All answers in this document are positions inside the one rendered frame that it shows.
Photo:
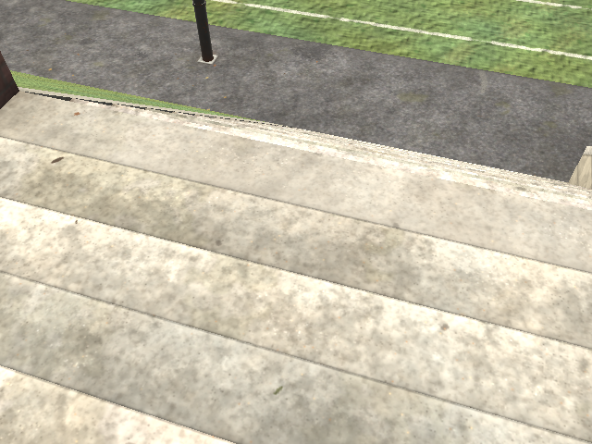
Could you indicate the stairs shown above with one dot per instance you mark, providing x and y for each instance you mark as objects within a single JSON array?
[{"x": 550, "y": 190}]

